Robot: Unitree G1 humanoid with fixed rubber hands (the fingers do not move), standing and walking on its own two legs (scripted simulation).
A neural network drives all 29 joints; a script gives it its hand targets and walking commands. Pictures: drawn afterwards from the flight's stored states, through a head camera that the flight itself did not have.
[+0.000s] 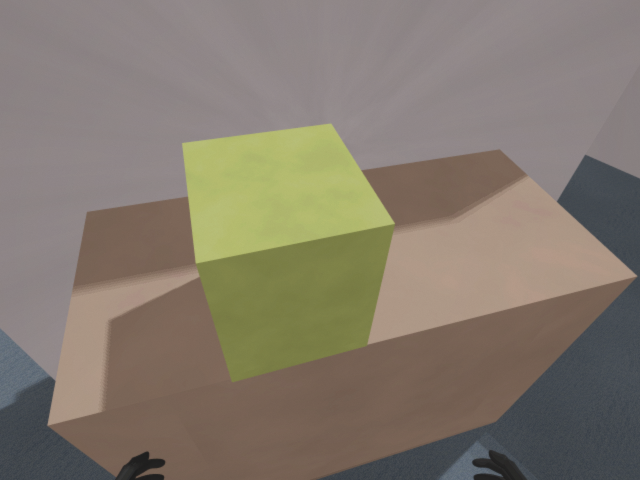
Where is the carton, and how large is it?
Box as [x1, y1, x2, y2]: [182, 124, 394, 381]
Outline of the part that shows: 331,124 323,124 182,143 196,265 232,381 364,346 367,343 394,223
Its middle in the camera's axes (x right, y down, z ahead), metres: -0.05 +0.02 +0.54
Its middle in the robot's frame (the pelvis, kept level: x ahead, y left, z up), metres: +0.42 +0.05 +0.07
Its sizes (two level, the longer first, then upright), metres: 0.210 0.200 0.250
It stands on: a pedestal, 0.71 m high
